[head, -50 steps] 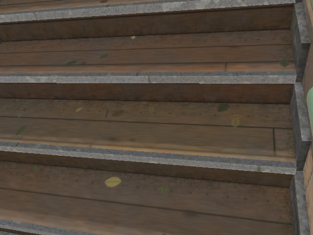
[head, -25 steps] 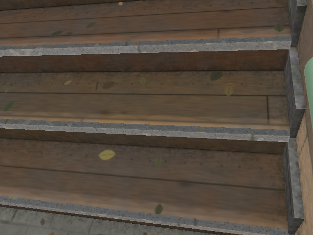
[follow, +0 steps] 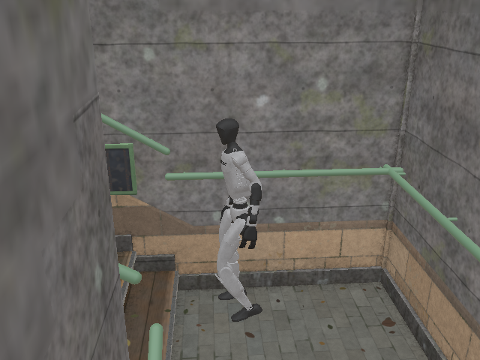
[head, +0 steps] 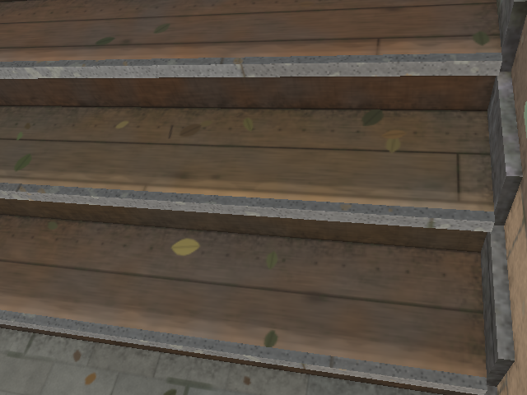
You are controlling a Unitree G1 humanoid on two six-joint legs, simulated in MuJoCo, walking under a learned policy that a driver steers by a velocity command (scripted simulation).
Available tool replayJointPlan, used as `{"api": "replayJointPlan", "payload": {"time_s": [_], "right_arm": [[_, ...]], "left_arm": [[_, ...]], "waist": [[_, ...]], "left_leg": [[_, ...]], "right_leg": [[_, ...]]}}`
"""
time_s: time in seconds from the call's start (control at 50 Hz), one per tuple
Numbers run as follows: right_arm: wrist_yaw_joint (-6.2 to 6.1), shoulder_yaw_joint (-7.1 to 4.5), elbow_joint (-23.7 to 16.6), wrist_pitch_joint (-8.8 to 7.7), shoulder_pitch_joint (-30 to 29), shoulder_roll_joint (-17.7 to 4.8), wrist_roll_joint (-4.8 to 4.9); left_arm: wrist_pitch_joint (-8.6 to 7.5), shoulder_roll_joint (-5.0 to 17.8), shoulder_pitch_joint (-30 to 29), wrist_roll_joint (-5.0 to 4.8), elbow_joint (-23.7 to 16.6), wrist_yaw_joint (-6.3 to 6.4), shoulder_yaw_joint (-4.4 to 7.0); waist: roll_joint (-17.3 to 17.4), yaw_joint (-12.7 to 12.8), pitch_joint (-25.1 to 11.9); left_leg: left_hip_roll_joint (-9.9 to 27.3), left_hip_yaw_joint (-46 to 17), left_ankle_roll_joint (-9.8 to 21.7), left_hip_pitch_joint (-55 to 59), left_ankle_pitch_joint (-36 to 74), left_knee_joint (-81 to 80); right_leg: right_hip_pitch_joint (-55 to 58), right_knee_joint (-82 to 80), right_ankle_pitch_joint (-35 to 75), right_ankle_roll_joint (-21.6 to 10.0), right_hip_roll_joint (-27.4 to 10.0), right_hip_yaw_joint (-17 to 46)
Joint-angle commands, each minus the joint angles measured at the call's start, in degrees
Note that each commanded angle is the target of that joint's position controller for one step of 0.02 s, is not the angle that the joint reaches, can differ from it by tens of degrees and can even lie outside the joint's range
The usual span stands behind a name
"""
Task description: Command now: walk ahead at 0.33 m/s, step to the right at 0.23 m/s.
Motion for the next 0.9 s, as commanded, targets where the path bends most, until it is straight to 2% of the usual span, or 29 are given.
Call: {"api": "replayJointPlan", "payload": {"time_s": [0.02,0.04,0.08,0.14,0.2,0.24,0.28,0.3,0.4,0.48,0.5,0.52,0.54,0.56,0.58,0.62,0.66,0.72,0.74,0.78,0.86,0.88,0.9], "right_arm": [[0.38,-3.99,-4.13,-0.96,-8.62,-6.35,-0.74],[0.44,-4.08,-4.02,-0.99,-8.51,-6.62,-0.96],[0.99,-3.89,-2.74,-1.02,-6.18,-5.58,-1.34],[1.56,-3.98,-1.46,-0.99,-3.86,-5.48,-1.29],[1.88,-4.19,-0.56,-0.75,-2.82,-5.88,-1.05],[1.68,-4.06,-0.21,-0.17,-2.44,-6.05,-1.44],[1.67,-4.09,0.19,0.05,-2.04,-6.00,-1.30],[1.43,-4.04,0.11,0.42,-1.55,-5.62,-1.55],[1.28,-4.34,0.42,0.81,-1.18,-5.95,-1.08],[1.33,-4.56,0.62,0.90,-0.44,-5.92,-1.07],[1.16,-4.48,-0.69,0.83,4.16,2.54,2.96],[1.53,-4.46,-1.97,0.94,0.89,0.02,3.06],[1.83,-4.84,-3.01,0.98,-0.89,-1.01,2.52],[2.08,-5.03,-3.38,0.92,-1.37,-1.61,2.28],[2.17,-5.06,-3.61,0.64,-1.35,-1.50,1.86],[2.50,-5.22,-3.91,-0.10,-1.60,-1.62,1.66],[3.10,-5.66,-3.56,-0.64,-1.10,-2.32,1.90],[3.16,-5.77,-3.50,-0.98,-0.64,-3.24,1.71],[3.20,-5.71,-3.16,-1.04,-0.48,-3.24,1.45],[3.40,-5.76,-3.40,-1.30,0.76,-3.18,1.35],[3.71,-5.78,-3.05,-1.29,2.07,-3.66,1.46],[3.54,-5.60,-3.62,-1.35,1.53,-3.23,1.74],[2.72,-5.11,-1.13,-1.30,-4.92,-7.09,-3.74]], "left_arm": [[-0.36,9.15,6.08,-0.05,-1.16,0.27,2.02],[-0.55,9.17,6.53,-0.30,-1.07,0.50,2.13],[-0.80,9.29,8.78,0.01,0.68,0.64,2.09],[-1.20,9.80,9.26,0.05,1.75,0.71,2.39],[-1.34,10.00,9.20,0.24,2.14,0.73,2.52],[-1.46,9.49,9.60,0.30,2.82,0.86,2.29],[-1.58,9.74,10.04,0.33,3.13,0.84,2.41],[-1.96,9.64,10.60,0.34,3.71,0.85,2.49],[-2.25,10.40,11.12,0.46,4.31,0.72,2.93],[-2.05,10.67,11.80,0.23,4.85,0.76,3.20],[-1.78,14.58,5.54,2.73,2.37,0.96,5.81],[-1.22,13.64,5.63,3.07,1.32,0.86,6.13],[-0.68,14.04,4.64,3.13,0.70,0.88,6.39],[-0.33,14.19,4.04,3.38,0.29,0.79,6.48],[-0.10,14.68,4.35,3.28,0.35,0.80,6.65],[0.60,14.28,5.28,2.91,0.65,0.87,6.64],[1.14,14.52,3.58,2.96,-0.31,0.85,6.60],[1.40,15.54,2.17,2.70,-0.99,1.06,6.75],[1.44,15.79,1.99,2.88,-1.29,1.11,6.74],[1.77,16.09,0.71,2.33,-1.77,1.01,6.81],[1.97,16.53,-1.10,2.48,-2.35,0.95,7.04],[2.04,16.23,-2.53,2.57,-2.97,0.92,6.80],[1.04,11.10,11.48,-1.11,3.61,0.18,5.16]], "waist": [[-22.31,5.25,1.56],[-20.53,5.27,1.59],[-19.79,4.94,1.51],[-19.40,4.36,1.35],[-18.86,4.37,1.24],[-17.96,4.23,1.60],[-17.92,4.49,1.71],[-16.75,4.48,1.96],[-17.21,5.05,1.61],[-16.53,5.19,1.27],[-29.27,2.30,-6.92],[-24.74,5.14,-5.02],[-20.30,5.03,-2.63],[-18.81,5.19,-0.91],[-18.99,5.31,0.08],[-20.69,6.34,0.90],[-21.76,6.36,0.19],[-23.21,6.27,1.64],[-23.55,6.23,2.21],[-24.95,5.87,2.37],[-25.61,5.10,2.80],[-27.04,4.69,2.37],[-15.99,9.58,10.39]], "left_leg": [[0.40,-1.50,0.01,-8.45,-0.29,1.36],[0.29,-2.19,0.02,-9.13,0.23,0.46],[-0.10,-3.90,0.28,-7.66,0.14,0.59],[-1.11,-5.58,0.49,-5.98,0.45,0.34],[-2.08,-7.22,0.71,-4.67,0.72,-0.42],[-2.02,-6.61,0.89,-5.11,1.17,-0.35],[-2.24,-7.08,1.04,-4.35,1.14,-0.67],[-2.35,-7.60,1.09,-2.75,1.16,-1.48],[-3.25,-8.74,1.41,-1.34,0.72,-2.49],[-3.28,-9.22,1.69,0.05,0.21,-3.51],[5.73,-13.58,0.38,3.67,3.47,-7.30],[4.48,-10.97,-0.13,4.39,3.45,-8.90],[5.00,-9.74,-0.67,3.97,3.83,-9.11],[5.05,-10.30,-0.87,3.91,3.63,-9.82],[5.18,-10.38,-1.00,3.86,2.96,-11.26],[6.02,-8.72,-1.11,3.36,2.24,-13.55],[6.85,-7.18,-1.98,5.18,0.80,-15.57],[7.89,-5.55,-2.52,4.99,0.55,-18.35],[8.09,-5.09,-2.46,5.03,0.91,-19.31],[8.94,-4.13,-2.53,4.42,0.63,-20.40],[9.14,-3.46,-2.42,3.16,1.26,-20.45],[9.07,-2.40,-2.50,3.28,1.39,-19.82],[1.90,0.36,-1.12,-1.67,-1.47,-13.93]], "right_leg": [[3.55,-5.99,-1.30,5.49,-9.38,3.55],[4.28,-6.01,-0.97,5.57,-10.22,4.93],[4.64,-5.00,5.77,7.55,-10.64,4.12],[4.15,-3.38,12.26,9.13,-11.02,3.41],[3.54,-2.76,13.68,10.22,-11.42,3.60],[3.87,-2.81,12.29,11.06,-11.64,5.05],[3.49,-2.60,12.63,11.70,-11.67,5.16],[2.11,-2.95,12.88,12.14,-12.62,5.60],[2.39,-2.14,13.82,13.30,-12.41,5.35],[2.63,-1.83,14.57,13.93,-12.90,5.83],[10.35,0.36,5.80,9.20,-9.63,4.67],[7.58,-2.69,-0.26,8.28,-10.40,7.44],[5.40,-4.25,-2.27,7.12,-12.14,9.90],[3.92,-4.97,-2.27,6.87,-12.91,10.83],[3.58,-5.21,-1.74,7.15,-12.63,10.48],[5.26,-4.71,2.12,7.41,-11.05,8.38],[4.38,-4.06,4.58,7.12,-10.48,6.88],[3.28,-4.54,3.51,7.13,-10.76,6.49],[2.63,-4.65,3.35,7.23,-10.84,6.21],[2.51,-4.62,3.58,7.27,-10.87,5.94],[1.06,-5.30,-0.25,6.86,-11.82,5.98],[0.26,-6.15,-3.29,6.02,-11.27,5.18],[-6.46,-7.94,-6.73,12.20,-11.88,4.60]]}}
